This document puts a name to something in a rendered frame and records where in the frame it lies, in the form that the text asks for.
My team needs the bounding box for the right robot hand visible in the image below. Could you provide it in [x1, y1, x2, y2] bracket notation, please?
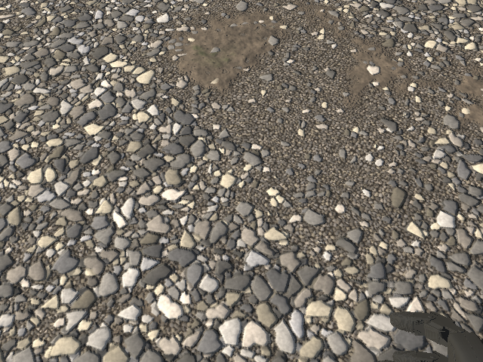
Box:
[381, 311, 483, 362]

